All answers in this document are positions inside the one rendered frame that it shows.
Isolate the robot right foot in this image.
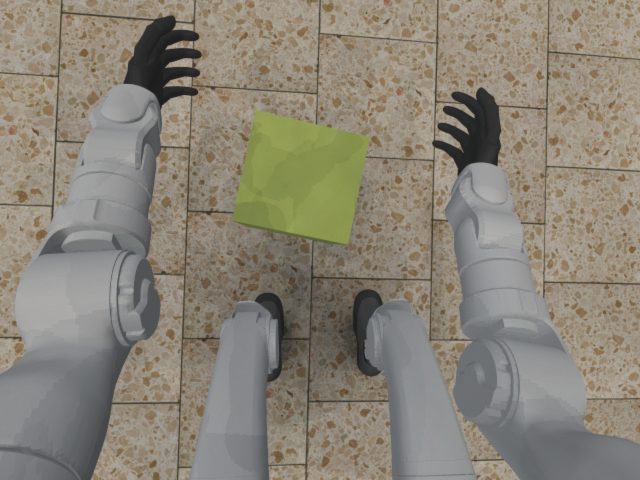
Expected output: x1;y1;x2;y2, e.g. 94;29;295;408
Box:
353;289;383;376

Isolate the carton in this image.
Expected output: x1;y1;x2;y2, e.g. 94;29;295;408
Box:
232;110;370;245

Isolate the left robot forearm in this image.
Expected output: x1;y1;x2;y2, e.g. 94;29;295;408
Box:
15;84;162;344

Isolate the robot left hand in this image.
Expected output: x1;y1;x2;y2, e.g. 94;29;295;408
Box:
123;15;202;109

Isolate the robot right upper arm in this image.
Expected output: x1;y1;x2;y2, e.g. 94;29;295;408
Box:
453;336;640;480

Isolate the right robot forearm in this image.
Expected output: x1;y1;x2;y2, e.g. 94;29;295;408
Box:
445;162;587;412

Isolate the robot left upper arm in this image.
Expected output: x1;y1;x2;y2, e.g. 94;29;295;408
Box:
0;250;161;480

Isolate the robot right thigh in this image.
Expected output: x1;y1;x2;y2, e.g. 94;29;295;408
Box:
369;310;477;480

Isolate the robot right hand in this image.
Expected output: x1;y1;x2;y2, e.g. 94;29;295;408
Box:
432;87;501;176

